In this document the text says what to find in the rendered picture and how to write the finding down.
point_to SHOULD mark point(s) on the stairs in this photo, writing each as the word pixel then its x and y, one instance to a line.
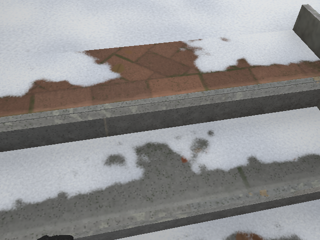
pixel 58 188

